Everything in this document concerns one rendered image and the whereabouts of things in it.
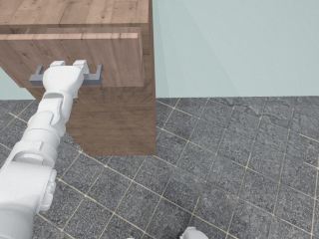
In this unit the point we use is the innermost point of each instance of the left robot upper arm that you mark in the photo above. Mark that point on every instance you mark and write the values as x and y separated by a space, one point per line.
25 189

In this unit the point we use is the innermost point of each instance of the right robot shin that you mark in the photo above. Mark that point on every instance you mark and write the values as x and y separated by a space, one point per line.
189 229

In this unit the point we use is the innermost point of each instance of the handle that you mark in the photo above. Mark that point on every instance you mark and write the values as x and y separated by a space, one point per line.
89 79

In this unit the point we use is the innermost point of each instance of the cabinet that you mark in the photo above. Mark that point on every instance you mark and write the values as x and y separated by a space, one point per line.
104 121

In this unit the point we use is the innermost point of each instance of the left robot hand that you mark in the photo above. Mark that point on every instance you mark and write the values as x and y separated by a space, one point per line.
65 78

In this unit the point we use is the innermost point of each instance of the left robot forearm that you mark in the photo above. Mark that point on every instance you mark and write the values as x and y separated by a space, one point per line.
45 128

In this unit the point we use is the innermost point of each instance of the drawer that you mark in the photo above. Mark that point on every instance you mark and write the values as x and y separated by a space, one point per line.
118 49

